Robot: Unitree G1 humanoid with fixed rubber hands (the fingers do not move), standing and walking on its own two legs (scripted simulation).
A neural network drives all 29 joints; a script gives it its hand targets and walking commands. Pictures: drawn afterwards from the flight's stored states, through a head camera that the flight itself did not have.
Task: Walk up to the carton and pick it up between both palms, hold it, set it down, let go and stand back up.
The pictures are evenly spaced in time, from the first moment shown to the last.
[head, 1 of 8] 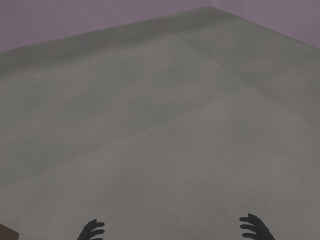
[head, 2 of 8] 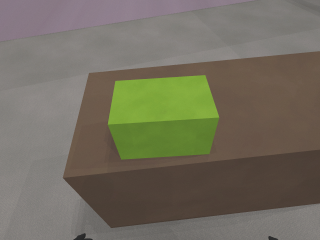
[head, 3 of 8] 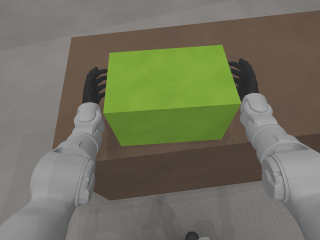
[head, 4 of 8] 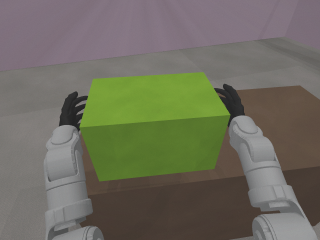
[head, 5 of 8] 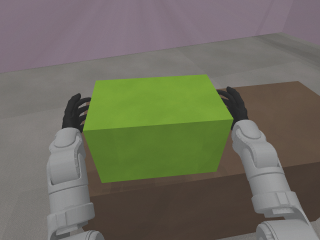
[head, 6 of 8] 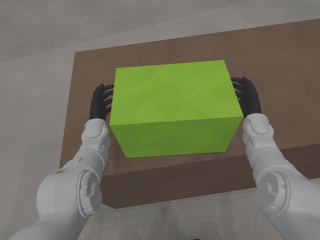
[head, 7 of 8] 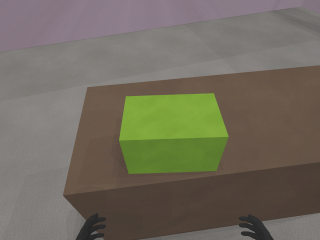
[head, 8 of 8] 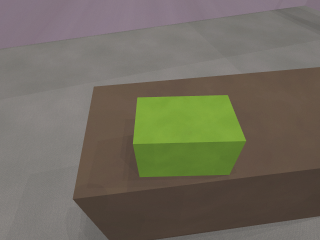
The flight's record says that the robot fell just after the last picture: no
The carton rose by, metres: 0.19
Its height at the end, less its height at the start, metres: +0.00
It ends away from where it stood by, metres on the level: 0.03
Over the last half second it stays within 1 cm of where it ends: yes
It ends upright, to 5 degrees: yes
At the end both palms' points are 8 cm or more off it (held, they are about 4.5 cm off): yes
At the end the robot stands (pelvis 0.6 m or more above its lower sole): yes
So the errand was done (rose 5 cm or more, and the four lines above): yes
